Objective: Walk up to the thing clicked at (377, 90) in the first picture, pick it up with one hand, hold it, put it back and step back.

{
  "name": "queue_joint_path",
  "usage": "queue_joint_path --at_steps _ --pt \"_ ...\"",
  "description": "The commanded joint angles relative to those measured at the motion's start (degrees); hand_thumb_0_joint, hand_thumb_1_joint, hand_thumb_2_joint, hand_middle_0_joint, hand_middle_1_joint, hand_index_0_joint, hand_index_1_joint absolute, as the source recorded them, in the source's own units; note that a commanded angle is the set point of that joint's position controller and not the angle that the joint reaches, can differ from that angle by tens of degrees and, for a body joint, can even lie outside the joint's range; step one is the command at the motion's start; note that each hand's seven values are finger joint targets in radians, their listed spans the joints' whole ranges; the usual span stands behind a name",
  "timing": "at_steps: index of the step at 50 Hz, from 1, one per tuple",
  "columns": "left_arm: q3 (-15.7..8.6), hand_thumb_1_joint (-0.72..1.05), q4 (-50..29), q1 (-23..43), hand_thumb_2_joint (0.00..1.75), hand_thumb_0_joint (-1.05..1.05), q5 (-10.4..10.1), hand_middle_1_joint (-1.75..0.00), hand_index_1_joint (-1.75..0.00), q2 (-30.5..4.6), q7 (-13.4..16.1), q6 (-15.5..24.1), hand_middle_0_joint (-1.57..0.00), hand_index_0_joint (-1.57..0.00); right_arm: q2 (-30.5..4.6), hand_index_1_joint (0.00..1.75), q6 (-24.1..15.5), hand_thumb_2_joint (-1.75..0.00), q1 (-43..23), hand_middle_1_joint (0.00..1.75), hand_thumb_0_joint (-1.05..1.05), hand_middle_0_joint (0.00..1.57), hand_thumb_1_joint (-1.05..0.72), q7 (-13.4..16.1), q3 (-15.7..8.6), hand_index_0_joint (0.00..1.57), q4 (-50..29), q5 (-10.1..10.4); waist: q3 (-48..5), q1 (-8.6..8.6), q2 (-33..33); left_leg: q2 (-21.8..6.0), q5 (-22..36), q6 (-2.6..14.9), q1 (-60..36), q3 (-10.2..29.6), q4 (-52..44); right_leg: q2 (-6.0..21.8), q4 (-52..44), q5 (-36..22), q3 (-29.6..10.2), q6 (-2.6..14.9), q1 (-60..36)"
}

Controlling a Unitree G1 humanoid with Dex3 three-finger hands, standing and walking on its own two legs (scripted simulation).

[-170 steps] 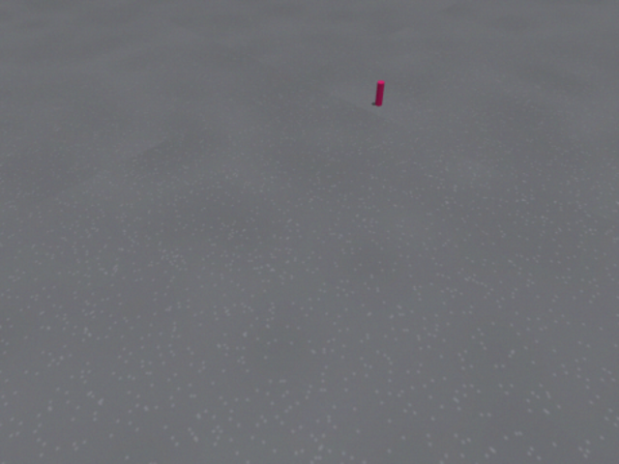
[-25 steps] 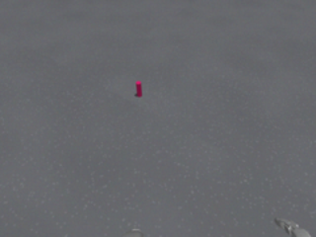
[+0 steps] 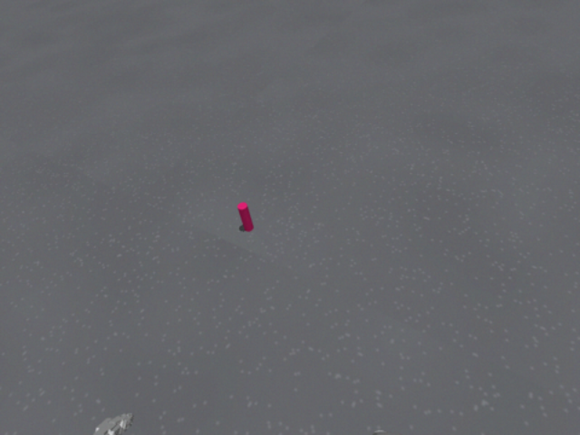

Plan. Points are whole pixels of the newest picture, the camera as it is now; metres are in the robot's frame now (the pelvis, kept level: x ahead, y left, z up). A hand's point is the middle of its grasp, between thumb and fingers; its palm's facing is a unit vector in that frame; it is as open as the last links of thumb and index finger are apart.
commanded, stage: walk up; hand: left
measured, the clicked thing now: (245, 217) +1.10 +0.29 -0.68
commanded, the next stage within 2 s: none
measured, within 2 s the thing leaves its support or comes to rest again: neither
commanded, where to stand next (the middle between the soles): +0.74 +0.09 m, yaw -2 degrees
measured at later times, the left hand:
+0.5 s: hand (110, 416) +0.20 +0.35 -0.15, palm faces +0.01 -0.93 -0.35, open 7.4 cm
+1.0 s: hand (163, 262) +0.48 +0.31 -0.12, palm faces -0.05 -0.91 -0.41, open 7.4 cm
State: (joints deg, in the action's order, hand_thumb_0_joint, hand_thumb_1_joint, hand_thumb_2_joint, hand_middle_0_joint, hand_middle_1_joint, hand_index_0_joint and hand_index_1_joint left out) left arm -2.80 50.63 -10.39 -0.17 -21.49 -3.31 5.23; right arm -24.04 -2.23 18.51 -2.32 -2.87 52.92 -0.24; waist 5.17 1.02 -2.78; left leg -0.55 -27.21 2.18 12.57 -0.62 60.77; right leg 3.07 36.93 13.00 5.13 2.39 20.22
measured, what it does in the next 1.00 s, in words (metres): walks ahead: left foot, then right foot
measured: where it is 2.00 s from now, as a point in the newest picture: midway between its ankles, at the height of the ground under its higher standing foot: (291, 314)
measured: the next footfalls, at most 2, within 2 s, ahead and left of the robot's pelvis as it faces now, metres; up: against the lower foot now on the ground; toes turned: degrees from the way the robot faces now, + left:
left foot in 0.40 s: +0.31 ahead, +0.18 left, +0.00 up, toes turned +6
right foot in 0.92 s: +0.51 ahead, -0.06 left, +0.00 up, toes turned -6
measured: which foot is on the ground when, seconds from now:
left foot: up 0.00-0.38, down 0.40-0.94, up 0.96-1.00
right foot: down 0.00-0.44, up 0.46-0.90, down 0.92-1.00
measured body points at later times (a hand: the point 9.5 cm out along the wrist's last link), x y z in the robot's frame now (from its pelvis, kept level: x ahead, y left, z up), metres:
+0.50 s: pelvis +0.19 +0.07 +0.00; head +0.21 +0.09 +0.45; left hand +0.20 +0.40 -0.13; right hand +0.31 -0.25 -0.09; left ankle +0.27 +0.17 -0.72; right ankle +0.11 -0.09 -0.67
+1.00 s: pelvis +0.37 +0.04 +0.00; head +0.39 +0.01 +0.45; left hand +0.48 +0.35 -0.09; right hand +0.39 -0.27 -0.14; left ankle +0.28 +0.17 -0.68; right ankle +0.47 -0.05 -0.72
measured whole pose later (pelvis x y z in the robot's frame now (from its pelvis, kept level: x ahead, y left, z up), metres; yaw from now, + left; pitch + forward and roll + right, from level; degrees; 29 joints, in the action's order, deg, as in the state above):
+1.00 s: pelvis +0.37 +0.04 +0.00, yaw -1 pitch -4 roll +2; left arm -2.8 50.3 -11.8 0.4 -21.5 -2.9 4.8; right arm -23.3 -1.6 19.3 -2.1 -2.8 50.5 -0.3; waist 7.0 1.3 -2.5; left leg -1.0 -28.0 2.3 10.7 -3.1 52.7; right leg 2.2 35.9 11.0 4.1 2.7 20.8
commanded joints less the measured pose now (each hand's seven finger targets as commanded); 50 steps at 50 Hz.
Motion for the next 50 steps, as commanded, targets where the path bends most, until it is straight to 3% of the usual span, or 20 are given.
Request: queue_joint_path --at_steps 1,4,10,17,19,20,21,22,23,24,27,33,40,43,45,46,47,48,49,50 --pt "-4.4 0.9 -2.2 -5.9 0.9 0.0 -0.7 -0.3 -0.3 -17.5 2.5 1.4 -0.2 -0.2 -11.1 0.3 -1.9 -0.9 -0.2 0.3 0.0 0.2 -0.9 0.2 -3.1 0.2 -4.6 1.0 -2.6 -2.22 10.2 -2.6 8.4 0.68 18.9 6.7 5.0 13.4 -22.4 -6.4 -20.1 6.3 -14.3" --pt "-3.8 0.9 -3.0 -4.3 0.9 0.0 -0.3 -0.3 -0.3 -15.8 2.3 1.9 -0.2 -0.2 -10.1 0.3 -0.6 -0.9 1.4 0.3 0.0 0.2 -0.9 -0.8 -3.4 0.2 -3.5 0.1 -1.1 -0.7 10.8 -2.3 13.2 -0.51 15.4 5.3 -0.1 10.1 -24.6 -6.1 -11.9 6.62 -7.9" --pt "-4.8 0.9 -4.2 -6.2 0.9 0.0 0.6 -0.3 -0.3 -17.6 2.1 2.2 -0.2 -0.2 -9.8 0.3 -0.1 -0.9 -6.7 0.3 0.0 0.2 -0.9 -2.4 -4.1 0.2 -5.8 -1.1 1.2 -2.61 9.5 -5.1 18.4 -3.48 20.2 4.3 -15.0 12.3 -28.8 9.2 -10.1 8.75 -9.3" --pt "-4.9 0.9 -3.3 -8.3 0.9 0.0 0.4 -0.3 -0.3 -18.9 1.8 1.7 -0.2 -0.2 -9.6 0.3 -1.4 -0.9 -11.2 0.3 0.0 0.2 -0.9 -3.2 -4.3 0.2 -6.4 -1.2 -0.3 -3.57 8.6 -4.9 19.2 -0.8 8.8 -1.6 -27.6 13.0 -21.2 1.9 -7.4 8.12 -9.5" --pt "-4.6 0.9 -3.6 -7.2 0.9 0.0 0.7 -0.3 -0.3 -18.9 2.0 1.2 -0.2 -0.2 -10.7 0.3 -1.9 -0.9 -5.6 0.3 0.0 0.2 -0.9 -2.8 -4.9 0.2 -4.7 -1.2 -2.5 0.07 5.1 -3.0 16.7 0.28 -0.4 -2.9 -30.9 11.9 -12.9 -5.3 -6.0 6.81 -7.7" --pt "-3.8 0.9 -3.8 -8.2 0.9 0.0 0.8 -0.3 -0.3 -16.6 2.1 1.0 -0.2 -0.2 -13.0 0.3 -2.3 -0.9 1.8 0.3 0.0 0.2 -0.9 -2.1 -5.8 0.2 -2.3 -1.7 -7.5 3.52 -1.1 -2.1 13.3 2.19 -10.6 -1.3 -32.7 8.2 1.4 -12.1 -2.9 5.01 -5.4" --pt "-2.2 0.9 -4.2 -11.4 0.9 0.0 0.1 -0.3 -0.3 -12.3 2.1 0.7 -0.2 -0.2 -17.6 0.3 -2.8 -0.9 8.4 0.3 0.0 0.2 -0.9 -1.1 -7.4 0.2 -1.4 -2.5 -12.1 5.77 -13.4 -10.6 2.6 5.22 -19.6 11.4 -38.1 2.8 19.2 -6.0 0.8 2.19 3.6" --pt "-1.6 0.9 -4.3 -13.3 0.9 0.0 -0.3 -0.3 -0.3 -9.8 2.0 0.4 -0.2 -0.2 -20.5 0.3 -3.1 -0.9 6.4 0.3 0.0 0.2 -0.9 -0.5 -7.8 0.2 -3.6 -1.9 -10.0 3.75 -17.6 -21.2 -1.5 9.1 -24.7 34.9 -44.3 -5.9 27.8 16.5 -1.7 0.04 19.1" --pt "-2.9 0.9 -3.1 -11.2 0.9 0.0 0.1 -0.3 -0.3 -16.0 3.0 -0.1 -0.2 -0.2 -20.5 0.3 -2.9 -0.9 5.3 0.3 0.0 0.2 -0.9 -0.6 -7.9 0.2 -4.0 -0.1 -10.0 4.49 -10.7 -24.6 2.1 13.85 -22.5 38.2 -45.0 -2.0 31.7 18.2 -6.3 1.02 19.3" --pt "-2.5 0.9 -2.8 -8.5 0.9 0.0 0.3 -0.3 -0.3 -16.9 3.2 0.0 -0.2 -0.2 -18.6 0.3 -2.5 -0.9 3.8 0.3 0.0 0.2 -0.9 -0.3 -7.3 0.2 -4.2 0.5 -5.9 3.69 -5.7 -23.4 6.9 13.31 -15.1 33.3 -45.2 -0.3 33.2 15.9 -9.1 1.05 18.3" --pt "-2.3 0.9 -0.3 -13.0 0.9 0.0 -0.9 -0.3 -0.3 -14.8 1.9 -0.7 -0.2 -0.2 -13.3 0.3 -3.3 -0.9 -3.0 0.3 0.0 0.2 -0.9 0.3 -4.6 0.2 -6.0 0.7 -1.5 -0.92 -4.4 -13.7 20.7 4.55 -4.5 10.1 -45.8 2.2 24.7 4.9 -11.3 0.08 10.3" --pt "-2.5 0.9 -1.3 -8.9 0.9 0.0 0.2 -0.3 -0.3 -13.1 0.7 -1.7 -0.2 -0.2 -13.3 0.3 -4.0 -0.9 -1.8 0.3 0.0 0.2 -0.9 0.5 -4.9 0.2 -7.1 0.1 0.1 -0.02 -5.2 -14.4 19.5 9.53 -6.2 5.9 -49.3 2.9 15.9 -0.9 -8.7 -2.95 13.8" --pt "-2.3 0.9 -3.7 -0.6 0.9 0.0 0.5 -0.3 -0.3 -10.6 -0.2 -1.0 -0.2 -0.2 -12.9 0.3 -3.3 -0.9 -0.3 0.3 0.0 0.2 -0.9 0.4 -4.8 0.2 -7.8 -0.2 1.1 1.26 -3.7 -12.7 32.0 8.13 -6.5 0.6 -44.5 2.4 -1.4 -6.8 -2.6 -1.72 7.1" --pt "-2.6 0.9 -2.8 -3.4 0.9 0.0 0.5 -0.3 -0.3 -10.8 0.2 -0.5 -0.2 -0.2 -13.4 0.3 -2.7 -0.9 -0.9 0.3 0.0 0.2 -0.9 0.7 -4.9 0.2 -8.8 -0.1 -2.7 -0.45 -2.8 -13.4 32.0 8.07 -6.7 1.6 -38.3 0.9 -5.2 -5.9 -1.9 -0.4 -1.6" --pt "-4.0 0.9 -0.8 -9.8 0.9 0.0 0.8 -0.3 -0.3 -13.5 1.1 0.2 -0.2 -0.2 -11.2 0.3 -2.4 -0.9 0.1 0.3 0.0 0.2 -0.9 0.7 -4.0 0.2 -9.4 0.1 -7.9 -3.81 4.6 -9.5 32.8 5.72 -2.7 -1.5 -24.3 -1.4 -10.1 -4.4 -1.7 1.09 -15.6" --pt "-5.2 0.9 0.1 -14.9 0.9 0.0 1.1 -0.3 -0.3 -16.4 1.8 0.7 -0.2 -0.2 -8.1 0.3 -2.5 -0.9 2.7 0.3 0.0 0.2 -0.9 0.5 -2.8 0.2 -9.6 0.3 -11.9 -5.7 12.8 -5.5 23.4 3.93 3.1 -4.0 -11.6 4.9 -13.3 0.8 -10.5 2.33 -22.9" --pt "-6.2 0.9 -1.1 -16.6 0.9 0.0 1.1 -0.3 -0.3 -20.9 2.4 1.0 -0.2 -0.2 -6.0 0.3 -2.3 -0.9 5.0 0.3 0.0 0.2 -0.9 0.3 -1.8 0.2 -10.4 0.2 -13.7 -5.49 20.5 1.1 -1.1 1.71 15.5 -4.2 -1.6 18.1 -16.8 5.8 -32.1 6.51 -30.6" --pt "-6.1 0.9 -1.1 -14.8 0.9 0.0 0.3 -0.3 -0.3 -21.9 2.4 0.6 -0.2 -0.2 -11.4 0.3 -1.4 -0.9 3.9 0.3 0.0 0.2 -0.9 0.8 -3.0 0.2 -8.7 0.1 -10.4 -6.08 14.9 1.2 -4.0 1.0 20.8 -0.2 3.4 22.3 -21.0 10.7 -42.2 11.64 -28.1" --pt "-5.9 0.9 -2.0 -12.6 0.9 0.0 -0.3 -0.3 -0.3 -21.0 2.5 0.4 -0.2 -0.2 -13.4 0.3 -1.1 -0.9 2.5 0.3 0.0 0.2 -0.9 1.3 -3.6 0.2 -7.8 -0.3 -7.8 -5.47 12.7 -1.3 -3.3 0.85 21.8 2.0 6.0 22.6 -21.8 12.1 -41.7 13.56 -23.6" --pt "-5.3 0.9 -2.6 -10.9 0.9 0.0 -0.6 -0.3 -0.3 -19.2 2.6 0.3 -0.2 -0.2 -13.1 0.3 -1.1 -0.9 1.1 0.3 0.0 0.2 -0.9 1.2 -3.6 0.2 -7.1 -0.1 -4.8 -4.79 9.2 -2.6 -0.8 0.86 21.2 4.6 6.2 19.8 -22.6 9.6 -35.1 12.24 -18.9"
